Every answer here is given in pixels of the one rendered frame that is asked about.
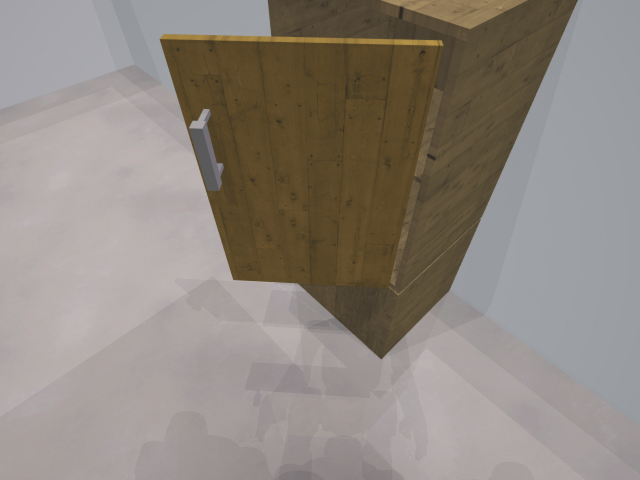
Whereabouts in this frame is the handle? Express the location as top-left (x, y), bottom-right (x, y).
top-left (189, 109), bottom-right (224, 191)

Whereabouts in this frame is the cupboard door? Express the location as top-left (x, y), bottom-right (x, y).
top-left (160, 34), bottom-right (444, 288)

